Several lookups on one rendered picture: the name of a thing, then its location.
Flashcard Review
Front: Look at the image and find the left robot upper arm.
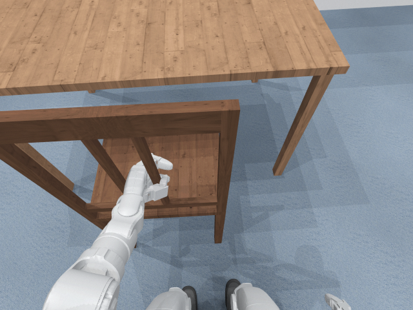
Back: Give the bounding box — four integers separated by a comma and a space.
45, 269, 120, 310

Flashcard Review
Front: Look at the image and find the chair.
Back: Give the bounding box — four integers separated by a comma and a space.
0, 99, 240, 248

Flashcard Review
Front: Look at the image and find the robot left foot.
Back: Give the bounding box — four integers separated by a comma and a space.
182, 286, 197, 310

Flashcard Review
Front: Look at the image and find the robot left forearm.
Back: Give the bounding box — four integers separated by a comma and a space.
43, 193, 145, 310

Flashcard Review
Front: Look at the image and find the robot left hand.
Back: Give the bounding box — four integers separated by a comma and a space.
123, 153, 173, 203

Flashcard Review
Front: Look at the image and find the robot right hand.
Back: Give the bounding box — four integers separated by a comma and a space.
325, 293, 351, 310

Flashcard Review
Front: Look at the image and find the right robot thigh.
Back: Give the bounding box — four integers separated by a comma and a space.
230, 287, 279, 310

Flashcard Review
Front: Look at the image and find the table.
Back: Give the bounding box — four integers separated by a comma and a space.
0, 0, 350, 191

